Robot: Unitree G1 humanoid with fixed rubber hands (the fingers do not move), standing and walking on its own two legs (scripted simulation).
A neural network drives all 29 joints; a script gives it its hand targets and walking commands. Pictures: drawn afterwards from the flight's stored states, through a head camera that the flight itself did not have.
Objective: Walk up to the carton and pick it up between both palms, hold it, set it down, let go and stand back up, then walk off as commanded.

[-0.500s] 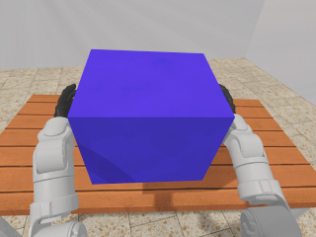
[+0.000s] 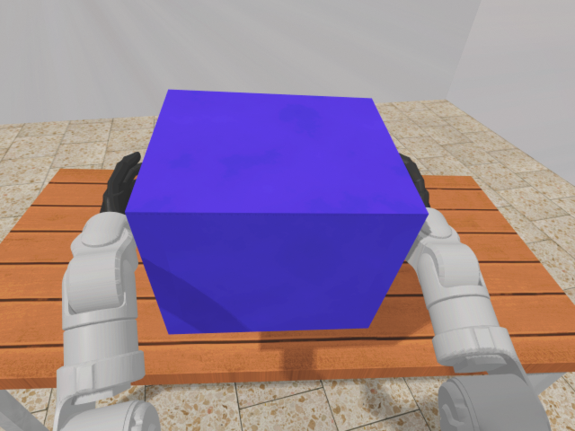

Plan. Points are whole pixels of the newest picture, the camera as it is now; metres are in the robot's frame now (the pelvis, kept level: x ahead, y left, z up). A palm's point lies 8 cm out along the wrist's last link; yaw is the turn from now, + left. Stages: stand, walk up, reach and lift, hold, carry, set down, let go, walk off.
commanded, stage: hold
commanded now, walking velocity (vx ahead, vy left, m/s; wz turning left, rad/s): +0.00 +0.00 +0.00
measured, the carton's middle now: (272, 213) +0.38 +0.01 +0.15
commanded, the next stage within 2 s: none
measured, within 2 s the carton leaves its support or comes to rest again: neither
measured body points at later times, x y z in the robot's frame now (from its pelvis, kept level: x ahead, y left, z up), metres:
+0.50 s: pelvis +0.01 +0.00 +0.00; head -0.05 +0.01 +0.45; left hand +0.36 +0.20 +0.19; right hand +0.37 -0.19 +0.18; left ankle +0.03 +0.12 -0.75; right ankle +0.02 -0.12 -0.75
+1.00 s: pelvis +0.00 +0.00 +0.00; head -0.05 +0.02 +0.45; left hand +0.36 +0.20 +0.19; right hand +0.37 -0.18 +0.18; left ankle +0.03 +0.12 -0.75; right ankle +0.02 -0.12 -0.75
